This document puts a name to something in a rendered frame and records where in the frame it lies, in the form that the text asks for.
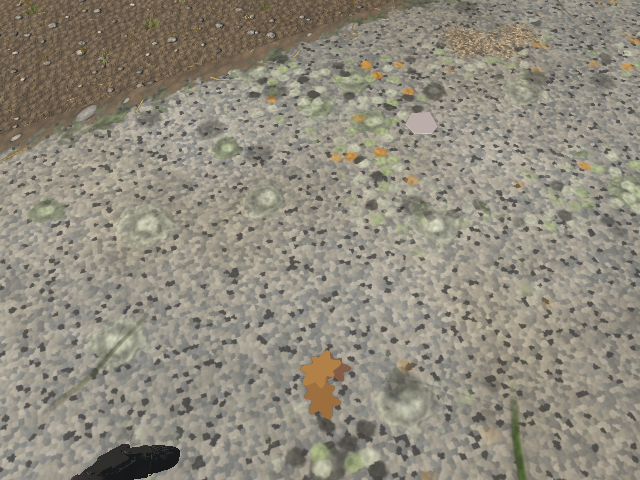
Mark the robot left hand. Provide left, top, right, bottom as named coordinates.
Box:
left=71, top=444, right=180, bottom=480

